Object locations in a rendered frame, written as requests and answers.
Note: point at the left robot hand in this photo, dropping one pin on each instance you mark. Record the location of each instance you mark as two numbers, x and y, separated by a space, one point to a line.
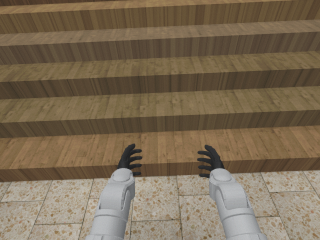
126 159

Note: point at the right robot hand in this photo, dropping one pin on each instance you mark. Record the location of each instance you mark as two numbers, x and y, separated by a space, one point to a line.
214 160

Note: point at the left robot forearm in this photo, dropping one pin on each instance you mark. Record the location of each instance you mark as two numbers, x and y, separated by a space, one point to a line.
112 212

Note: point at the right robot forearm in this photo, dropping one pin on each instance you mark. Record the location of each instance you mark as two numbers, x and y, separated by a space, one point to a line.
234 208

